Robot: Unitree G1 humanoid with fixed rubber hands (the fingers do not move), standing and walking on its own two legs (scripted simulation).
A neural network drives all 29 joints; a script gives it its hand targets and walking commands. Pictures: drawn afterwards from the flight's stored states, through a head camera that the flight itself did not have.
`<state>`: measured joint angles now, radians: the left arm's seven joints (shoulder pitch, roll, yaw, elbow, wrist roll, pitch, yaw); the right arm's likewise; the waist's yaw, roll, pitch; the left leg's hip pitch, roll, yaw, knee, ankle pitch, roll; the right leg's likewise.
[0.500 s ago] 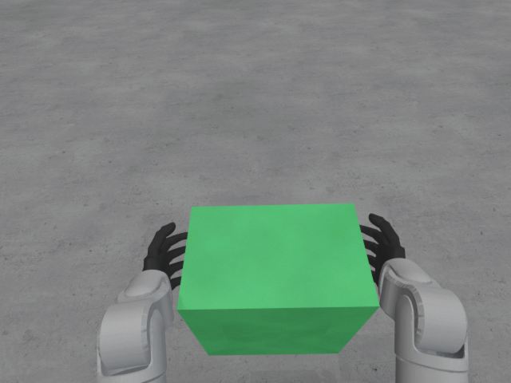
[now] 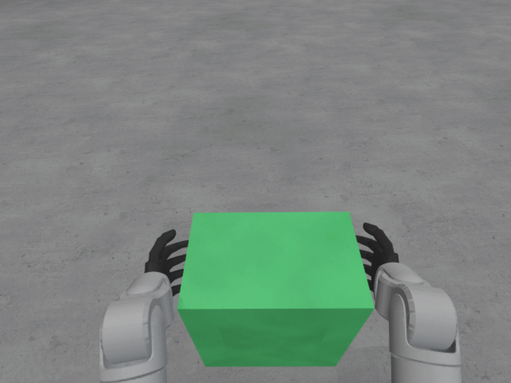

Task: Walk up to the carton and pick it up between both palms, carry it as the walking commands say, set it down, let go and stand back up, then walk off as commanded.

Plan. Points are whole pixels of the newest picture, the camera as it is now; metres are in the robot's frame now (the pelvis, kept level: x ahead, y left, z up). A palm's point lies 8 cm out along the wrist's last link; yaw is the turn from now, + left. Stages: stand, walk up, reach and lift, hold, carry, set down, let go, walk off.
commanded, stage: carry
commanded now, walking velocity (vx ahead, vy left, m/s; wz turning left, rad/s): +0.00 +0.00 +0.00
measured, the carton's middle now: (270, 296) +0.27 -0.01 +0.01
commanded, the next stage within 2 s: none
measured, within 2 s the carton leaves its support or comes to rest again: neither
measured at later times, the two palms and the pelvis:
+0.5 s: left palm (146, 295) +0.24 +0.16 +0.08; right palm (376, 284) +0.24 -0.15 +0.08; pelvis -0.02 +0.01 +0.01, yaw +0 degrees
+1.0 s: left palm (188, 285) +0.26 +0.11 +0.07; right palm (408, 275) +0.26 -0.20 +0.07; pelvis -0.01 -0.04 +0.00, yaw +0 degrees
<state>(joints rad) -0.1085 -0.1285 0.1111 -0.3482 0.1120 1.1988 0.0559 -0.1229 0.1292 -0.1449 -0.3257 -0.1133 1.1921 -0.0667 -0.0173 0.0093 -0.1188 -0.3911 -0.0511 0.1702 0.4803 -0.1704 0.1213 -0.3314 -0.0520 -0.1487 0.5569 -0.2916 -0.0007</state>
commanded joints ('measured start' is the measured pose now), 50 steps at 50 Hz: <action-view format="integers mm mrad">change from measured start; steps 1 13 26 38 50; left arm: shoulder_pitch -478 -506 -494 -503 -474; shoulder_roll -858 -861 -833 -812 -801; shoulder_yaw -704 -725 -684 -646 -631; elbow -52 -42 -14 44 54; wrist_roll -372 -394 -354 -335 -320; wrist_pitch -1 0 -50 -102 -115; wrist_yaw -227 -233 -229 -229 -218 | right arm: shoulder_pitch -486 -476 -488 -480 -490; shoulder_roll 837 851 833 814 799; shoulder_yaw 738 721 691 656 662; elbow -41 -44 -11 44 39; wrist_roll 420 402 361 327 329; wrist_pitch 11 4 -37 -91 -100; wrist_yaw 264 257 251 234 231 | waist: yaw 14 6 19 14 26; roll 51 77 26 -5 -24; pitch -168 -236 -211 -210 -225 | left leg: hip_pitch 74 251 147 161 178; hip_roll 281 299 233 202 196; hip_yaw -353 -323 -254 -241 -201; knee -284 -289 -271 -147 -10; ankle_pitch -258 -47 -217 -66 214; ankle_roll -95 -133 -109 -77 -59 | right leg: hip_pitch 39 7 99 22 80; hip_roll -54 3 -31 -80 -121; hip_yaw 61 41 57 138 163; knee -8 -4 -106 -144 -126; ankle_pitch -89 -124 -118 -101 204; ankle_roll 10 -7 -39 -56 -50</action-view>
